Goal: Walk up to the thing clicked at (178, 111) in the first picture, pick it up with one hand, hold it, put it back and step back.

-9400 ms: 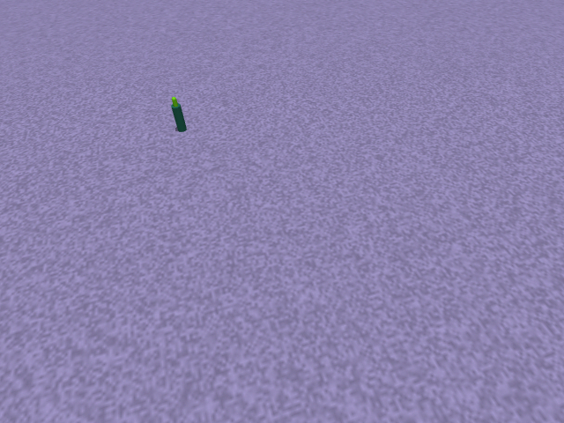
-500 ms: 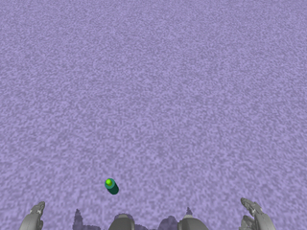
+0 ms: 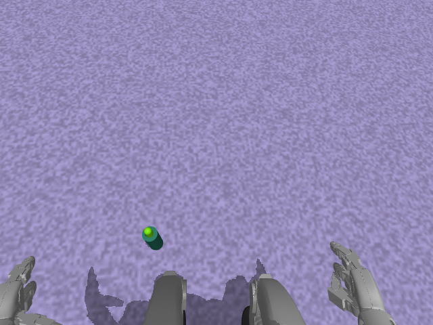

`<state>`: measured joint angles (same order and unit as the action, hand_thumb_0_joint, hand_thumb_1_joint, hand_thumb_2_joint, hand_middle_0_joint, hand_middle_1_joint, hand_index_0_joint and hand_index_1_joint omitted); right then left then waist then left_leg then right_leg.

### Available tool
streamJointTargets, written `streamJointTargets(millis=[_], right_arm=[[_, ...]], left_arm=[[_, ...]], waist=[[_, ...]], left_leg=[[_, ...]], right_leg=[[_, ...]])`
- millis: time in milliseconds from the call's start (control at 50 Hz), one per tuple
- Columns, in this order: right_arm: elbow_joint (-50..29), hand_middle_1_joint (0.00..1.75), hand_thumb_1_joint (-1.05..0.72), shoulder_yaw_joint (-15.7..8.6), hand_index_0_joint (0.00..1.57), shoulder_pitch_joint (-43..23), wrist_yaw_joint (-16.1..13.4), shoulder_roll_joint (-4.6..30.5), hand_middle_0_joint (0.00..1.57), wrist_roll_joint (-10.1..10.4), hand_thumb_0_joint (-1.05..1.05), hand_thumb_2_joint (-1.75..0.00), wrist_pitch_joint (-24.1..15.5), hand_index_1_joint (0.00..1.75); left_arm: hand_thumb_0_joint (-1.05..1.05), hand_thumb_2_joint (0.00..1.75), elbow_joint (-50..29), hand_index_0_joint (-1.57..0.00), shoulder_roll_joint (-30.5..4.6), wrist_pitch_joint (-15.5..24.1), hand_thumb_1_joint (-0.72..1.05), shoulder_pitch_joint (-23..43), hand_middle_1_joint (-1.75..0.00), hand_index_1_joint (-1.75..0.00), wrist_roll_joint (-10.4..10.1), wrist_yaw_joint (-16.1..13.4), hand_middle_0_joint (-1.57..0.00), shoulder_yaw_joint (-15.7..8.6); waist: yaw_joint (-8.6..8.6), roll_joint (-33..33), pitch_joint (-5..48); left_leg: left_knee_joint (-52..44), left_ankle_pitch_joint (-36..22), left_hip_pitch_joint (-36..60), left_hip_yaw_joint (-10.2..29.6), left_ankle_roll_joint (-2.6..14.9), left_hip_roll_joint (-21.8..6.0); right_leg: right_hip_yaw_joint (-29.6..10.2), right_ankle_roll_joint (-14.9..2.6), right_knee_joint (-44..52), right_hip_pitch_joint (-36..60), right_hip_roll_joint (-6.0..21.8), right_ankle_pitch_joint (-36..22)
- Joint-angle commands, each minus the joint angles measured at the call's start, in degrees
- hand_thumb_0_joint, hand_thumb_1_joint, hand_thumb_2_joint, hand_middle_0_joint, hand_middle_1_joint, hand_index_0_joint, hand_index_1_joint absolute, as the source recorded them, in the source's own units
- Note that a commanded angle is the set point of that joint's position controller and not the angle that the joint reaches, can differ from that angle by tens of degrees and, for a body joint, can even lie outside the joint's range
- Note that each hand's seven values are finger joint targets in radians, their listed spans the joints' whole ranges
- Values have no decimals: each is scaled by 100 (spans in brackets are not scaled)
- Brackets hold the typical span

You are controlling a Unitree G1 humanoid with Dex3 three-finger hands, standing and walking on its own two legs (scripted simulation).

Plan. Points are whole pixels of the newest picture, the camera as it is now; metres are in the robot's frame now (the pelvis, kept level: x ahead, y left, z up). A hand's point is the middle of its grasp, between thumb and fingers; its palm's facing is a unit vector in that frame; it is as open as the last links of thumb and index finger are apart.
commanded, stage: go down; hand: left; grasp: from the side
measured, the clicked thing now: (152, 237) +0.39 +0.22 -0.54
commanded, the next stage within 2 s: none
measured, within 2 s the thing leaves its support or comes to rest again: neither
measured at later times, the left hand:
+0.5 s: hand (49, 260) +0.26 +0.37 -0.18, palm faces +0.20 -0.96 -0.20, open 17.4 cm
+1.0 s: hand (51, 248) +0.29 +0.39 -0.21, palm faces +0.19 -0.97 -0.15, open 17.5 cm
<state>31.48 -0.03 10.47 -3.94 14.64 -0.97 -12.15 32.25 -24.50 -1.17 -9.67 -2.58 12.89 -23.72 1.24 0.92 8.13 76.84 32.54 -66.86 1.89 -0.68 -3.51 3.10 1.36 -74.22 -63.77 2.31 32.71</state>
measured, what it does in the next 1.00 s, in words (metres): lowers itself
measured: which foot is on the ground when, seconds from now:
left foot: down 0.00-1.00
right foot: down 0.00-1.00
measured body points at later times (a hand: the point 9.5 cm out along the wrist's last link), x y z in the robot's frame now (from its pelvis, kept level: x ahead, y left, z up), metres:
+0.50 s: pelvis -0.04 -0.01 -0.13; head +0.15 +0.03 +0.28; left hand +0.24 +0.42 -0.16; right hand +0.13 -0.28 -0.23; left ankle +0.03 +0.12 -0.61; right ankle +0.02 -0.14 -0.61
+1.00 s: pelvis -0.06 -0.01 -0.20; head +0.15 +0.04 +0.20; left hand +0.27 +0.44 -0.20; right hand +0.11 -0.29 -0.31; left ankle +0.03 +0.12 -0.61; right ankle +0.02 -0.14 -0.61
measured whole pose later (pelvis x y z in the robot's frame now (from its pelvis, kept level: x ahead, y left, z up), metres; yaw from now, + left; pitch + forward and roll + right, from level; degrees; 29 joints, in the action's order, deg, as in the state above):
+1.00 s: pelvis -0.06 -0.01 -0.20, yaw -4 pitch +33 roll -5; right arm 39.4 3.2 4.9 -3.6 19.6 -2.6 -10.7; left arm 55.5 -44.6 18.1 21.9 -10.0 37.4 -45.4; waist 1.4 1.7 7.5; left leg 116.9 38.8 -111.5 6.5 -1.7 -3.6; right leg 3.9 0.5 -114.0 -107.7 1.6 39.2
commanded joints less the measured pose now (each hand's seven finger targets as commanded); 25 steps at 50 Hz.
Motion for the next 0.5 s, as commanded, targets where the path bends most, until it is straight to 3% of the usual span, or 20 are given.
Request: streamJointTargets(millis=[0,80,100,120,160,200,280,300,420,480], right_arm=[[-517,30,-92,-421,20,3,-103,1037,20,29,0,-90,-315,30],[-448,30,-90,-471,20,24,-118,1212,20,22,0,-90,-265,30],[-304,30,-89,-483,20,86,-101,1261,20,30,0,-90,-238,30],[-350,30,-89,-452,20,27,-106,1287,20,23,0,-90,-224,30],[-283,30,-89,-457,20,43,-98,1322,20,16,0,-90,-175,30],[-218,30,-89,-444,20,21,-92,1339,20,21,0,-90,-138,30],[-71,30,-88,-424,20,2,-97,1371,20,17,0,-90,-96,30],[0,30,-89,-411,20,22,-100,1378,20,2,0,-90,-94,30],[145,30,-89,-344,20,53,-97,1431,20,-35,0,-90,-100,30],[185,30,-89,-310,20,67,-103,1475,20,-54,0,-90,-91,30]], left_arm=[[0,1,-414,-9,-1743,1092,-61,831,-9,-8,-257,426,-8,-807],[0,5,-162,-7,-2084,1415,-59,1140,-10,-10,-354,738,-7,-1125],[0,4,-15,-7,-2106,1453,-60,1107,-10,-10,-410,804,-7,-1204],[0,4,-45,-7,-2394,1494,-59,1128,-8,-8,-441,844,-7,-1467],[0,6,75,-6,-2425,1520,-59,1210,-8,-9,-434,967,-7,-1465],[0,6,227,-6,-2560,1553,-59,1341,-8,-9,-511,1058,-7,-1661],[0,6,388,-6,-2832,1739,-57,1912,-9,-9,-599,1273,-6,-1827],[0,6,531,-6,-2905,1776,-56,1967,-9,-9,-613,1326,-6,-1891],[0,4,922,-7,-3206,2107,-54,2834,-8,-7,-711,1709,-7,-1982],[0,3,1074,-6,-3526,2213,-54,3001,-6,-6,-740,1859,-6,-2147]], waist=[[-28,-761,1936],[-136,-835,2420],[-230,-931,2502],[-328,-1004,2788],[-320,-979,2951],[-336,-857,2959],[-271,-807,2903],[-275,-816,2948],[-100,-848,2758],[-169,-794,2918]], left_leg=[[-255,-1265,698,14,135,201],[-38,-898,494,188,78,147],[-2,-968,553,232,64,140],[145,-1285,607,238,70,145],[267,-1407,584,278,80,145],[428,-1313,292,283,107,167],[724,-912,-166,273,132,147],[877,-1038,-228,250,140,147],[1288,-318,-1003,229,155,150],[1487,-148,-1262,196,167,151]], right_leg=[[-147,-270,-23,-192,-173,-999],[-160,-282,-389,-588,-157,-684],[-125,-299,-526,-765,-164,-714],[-114,-303,-648,-779,-164,-922],[-49,-320,-797,-915,-174,-993],[-57,-318,-907,-994,-178,-928],[-86,-319,-1134,-1379,-200,-613],[-103,-317,-1212,-1414,-191,-705],[-149,-311,-1505,-1935,-193,-151],[-183,-304,-1620,-1992,-202,23]])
